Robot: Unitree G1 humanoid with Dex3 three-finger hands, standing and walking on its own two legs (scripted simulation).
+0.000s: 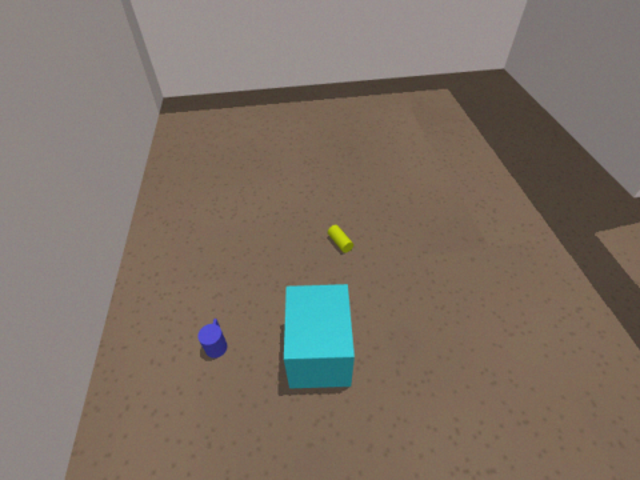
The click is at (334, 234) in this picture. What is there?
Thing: lying can
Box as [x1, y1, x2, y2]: [327, 225, 353, 252]
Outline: 331,226 328,229 328,234 343,252 348,251 353,245 352,242 337,225
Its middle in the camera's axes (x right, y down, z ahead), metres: +0.10 -0.02 +1.64
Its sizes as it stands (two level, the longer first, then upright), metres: 0.119 0.057 0.057
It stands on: the floor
